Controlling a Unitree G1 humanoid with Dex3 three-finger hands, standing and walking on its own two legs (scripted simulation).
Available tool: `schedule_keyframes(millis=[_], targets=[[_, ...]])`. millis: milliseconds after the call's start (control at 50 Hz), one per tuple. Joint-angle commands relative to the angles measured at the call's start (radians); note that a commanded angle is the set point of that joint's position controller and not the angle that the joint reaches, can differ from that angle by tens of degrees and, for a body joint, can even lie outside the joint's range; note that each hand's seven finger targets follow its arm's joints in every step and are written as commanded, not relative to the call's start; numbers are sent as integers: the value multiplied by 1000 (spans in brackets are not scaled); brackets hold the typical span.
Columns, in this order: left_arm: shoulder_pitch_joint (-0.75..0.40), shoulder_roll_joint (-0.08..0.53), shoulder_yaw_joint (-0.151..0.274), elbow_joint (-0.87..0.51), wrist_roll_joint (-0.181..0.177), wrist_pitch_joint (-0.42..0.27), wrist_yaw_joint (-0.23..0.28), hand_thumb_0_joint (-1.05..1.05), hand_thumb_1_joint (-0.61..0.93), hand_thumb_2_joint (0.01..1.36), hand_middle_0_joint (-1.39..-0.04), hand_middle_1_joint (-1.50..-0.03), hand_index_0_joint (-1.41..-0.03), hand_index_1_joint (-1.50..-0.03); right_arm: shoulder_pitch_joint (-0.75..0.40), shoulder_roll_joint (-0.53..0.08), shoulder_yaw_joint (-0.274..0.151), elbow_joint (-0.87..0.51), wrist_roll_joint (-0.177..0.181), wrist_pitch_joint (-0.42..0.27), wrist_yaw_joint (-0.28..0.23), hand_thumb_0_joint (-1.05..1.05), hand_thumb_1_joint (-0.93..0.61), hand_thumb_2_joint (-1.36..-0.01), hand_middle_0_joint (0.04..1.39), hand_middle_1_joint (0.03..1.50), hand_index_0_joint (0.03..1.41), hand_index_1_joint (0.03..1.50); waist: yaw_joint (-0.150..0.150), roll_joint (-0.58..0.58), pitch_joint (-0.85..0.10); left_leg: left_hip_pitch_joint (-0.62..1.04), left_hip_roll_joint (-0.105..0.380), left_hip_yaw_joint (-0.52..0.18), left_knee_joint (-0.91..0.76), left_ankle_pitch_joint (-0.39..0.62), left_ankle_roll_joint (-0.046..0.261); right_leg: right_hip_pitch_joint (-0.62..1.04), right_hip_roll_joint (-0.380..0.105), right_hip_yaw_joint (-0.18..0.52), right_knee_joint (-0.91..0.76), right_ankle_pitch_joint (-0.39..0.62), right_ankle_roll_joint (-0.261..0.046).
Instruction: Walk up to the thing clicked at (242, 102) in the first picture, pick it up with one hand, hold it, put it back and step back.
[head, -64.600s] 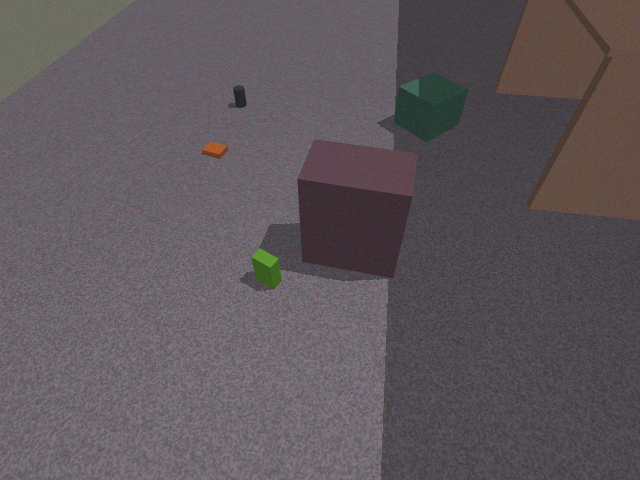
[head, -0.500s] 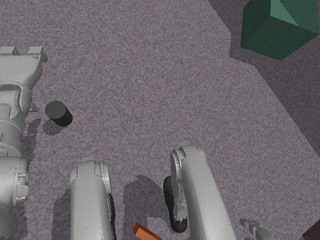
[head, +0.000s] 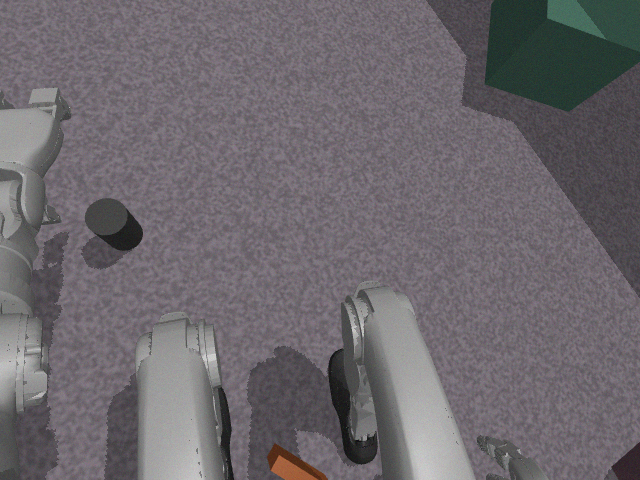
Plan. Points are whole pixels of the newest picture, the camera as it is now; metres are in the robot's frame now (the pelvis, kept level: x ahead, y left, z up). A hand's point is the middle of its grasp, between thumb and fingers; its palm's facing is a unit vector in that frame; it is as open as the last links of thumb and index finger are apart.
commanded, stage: withdraw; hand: left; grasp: from above
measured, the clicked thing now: (116, 226) +0.51 +0.27 -0.34
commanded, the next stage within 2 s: none
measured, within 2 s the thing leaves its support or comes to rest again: neither
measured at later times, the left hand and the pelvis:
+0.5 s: hand (36, 176) +0.50 +0.29 -0.10, palm faces -0.36 -0.01 -0.93, open 14.0 cm; pelvis +0.00 +0.00 +0.01, yaw +0 degrees
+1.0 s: hand (25, 177) +0.49 +0.29 -0.09, palm faces -0.42 -0.03 -0.91, open 14.1 cm; pelvis +0.00 +0.00 +0.02, yaw +0 degrees
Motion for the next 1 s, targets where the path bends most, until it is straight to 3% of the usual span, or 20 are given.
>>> schedule_keyframes(millis=[0,40,60,80,140,180,220,260,320,360,420,480,540,580,640,700,800,880,940,980], targets=[[-274,213,-11,-65,-53,69,-49,0,-408,899,-184,-890,-186,-886,220,-222,-74,-15,10,6,-17,0,-914,-901,199,299,199,299,1,224,-681,504,-20,73,-312,128,30,384,46,-67,-267,145,-87],[-214,222,-3,-49,-73,60,-104,0,-400,875,-179,-881,-187,-871,196,-235,-76,-45,19,8,-18,0,-911,-900,199,299,199,299,2,133,-597,428,-17,62,-321,80,40,387,47,-67,-282,102,-83],[-211,149,-58,-60,-90,50,-133,0,-406,880,-174,-893,-182,-882,205,-223,-70,-31,22,9,-18,0,-911,-899,199,299,199,299,-6,119,-573,411,-18,71,-314,69,43,392,49,-61,-299,93,-81],[-191,156,-41,-48,-99,37,-149,0,-418,888,-155,-905,-166,-892,191,-232,-71,-48,25,8,-19,0,-909,-898,199,299,199,299,-16,89,-544,392,-14,63,-313,59,44,382,49,-63,-298,82,-81],[-244,132,-59,-80,-114,-18,-167,0,-445,909,-123,-945,-138,-927,201,-224,-57,-27,26,3,-23,0,-908,-897,199,299,199,299,-29,68,-525,388,-10,59,-285,82,41,359,48,-63,-282,111,-80],[-346,166,-57,-143,-91,-65,-137,0,-456,919,-118,-952,-132,-935,191,-218,-46,-27,21,-7,-22,0,-908,-898,199,299,199,299,-29,154,-533,427,-12,52,-283,84,29,308,42,-65,-254,113,-85],[-387,241,-15,-173,-48,-97,-78,0,-448,913,-128,-939,-140,-924,193,-230,-49,-19,11,-13,-21,0,-908,-898,199,299,199,299,-3,233,-612,508,-14,51,-272,127,14,289,36,-67,-222,146,-90],[-432,266,8,-194,-13,-109,-18,0,-501,957,-86,-979,-95,-967,198,-228,-54,-18,2,-17,-15,0,-910,-900,199,299,199,299,4,297,-678,556,-18,63,-274,135,7,303,37,-65,-213,156,-92],[-430,292,49,-207,14,-65,48,0,-517,969,-85,-979,-89,-972,211,-232,-69,-25,-3,-20,-11,0,-912,-902,199,299,199,299,17,368,-764,666,-17,60,-309,177,-3,305,29,-70,-209,185,-96],[-419,348,86,-182,22,-21,65,0,-538,985,-80,-978,-78,-978,217,-248,-79,-34,2,-13,-14,0,-915,-904,199,300,199,300,27,376,-819,703,-16,50,-323,196,0,322,28,-72,-214,198,-95],[-367,277,39,-88,-16,37,37,0,-525,980,-91,-967,-88,-967,207,-227,-71,-26,-2,-6,-15,0,-916,-904,199,300,199,300,-2,276,-730,582,-19,73,-308,144,20,358,41,-70,-254,163,-87],[-292,246,7,-41,-45,52,-38,0,-471,938,-127,-939,-131,-933,215,-227,-70,-19,4,-4,-17,0,-912,-901,199,299,199,299,0,203,-675,462,-24,86,-293,106,34,398,43,-59,-268,126,-82],[-286,146,-51,-48,-80,32,-105,0,-477,932,-107,-958,-118,-944,214,-230,-72,-18,13,-6,-17,0,-911,-899,199,299,199,299,-28,147,-601,439,-15,64,-295,80,35,357,44,-69,-270,109,-82],[-317,120,-67,-71,-103,5,-127,0,-498,949,-84,-986,-97,-969,205,-229,-68,-23,15,-10,-18,0,-910,-899,199,299,199,299,-43,128,-563,416,-12,61,-289,58,34,342,45,-68,-271,90,-81],[-377,190,-49,-131,-81,-41,-108,0,-504,956,-77,-997,-91,-979,208,-222,-57,-11,12,-16,-21,0,-910,-898,199,299,199,299,-23,173,-596,446,-14,59,-274,66,26,326,43,-66,-253,95,-83],[-420,257,-1,-210,-33,-62,-52,0,-518,967,-77,-994,-86,-982,222,-229,-62,-16,7,-15,-17,0,-913,-900,199,299,199,299,3,287,-724,560,-16,64,-280,153,9,341,38,-68,-220,172,-91],[-423,330,68,-232,-3,-9,13,0,-535,982,-74,-986,-76,-982,233,-240,-69,-34,11,-2,-14,0,-915,-903,199,300,199,300,21,357,-814,675,-16,50,-322,226,5,367,29,-70,-222,227,-93],[-302,273,36,-86,-32,52,-19,0,-523,970,-82,-972,-84,-967,214,-226,-61,-35,13,10,-18,0,-915,-902,199,300,199,300,8,257,-683,555,-19,59,-332,152,21,368,39,-70,-259,164,-88],[-248,202,-22,-23,-64,49,-90,0,-486,938,-111,-952,-118,-943,197,-218,-58,-34,13,9,-18,0,-914,-901,199,299,199,299,-8,163,-567,435,-18,70,-327,60,37,367,49,-63,-290,78,-85],[-236,193,-23,-32,-77,28,-122,0,-493,943,-97,-969,-107,-956,186,-233,-60,-53,17,2,-19,0,-913,-900,199,299,199,299,-10,140,-552,402,-17,69,-317,50,39,371,48,-61,-287,71,-84]])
